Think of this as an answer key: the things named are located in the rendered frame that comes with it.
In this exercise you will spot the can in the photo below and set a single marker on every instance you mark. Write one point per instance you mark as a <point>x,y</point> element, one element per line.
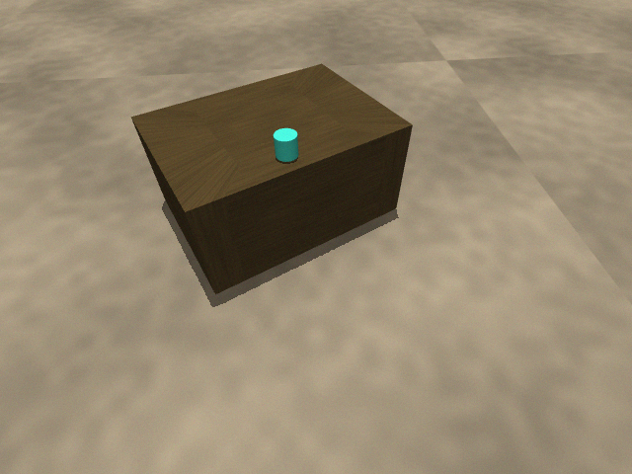
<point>286,144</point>

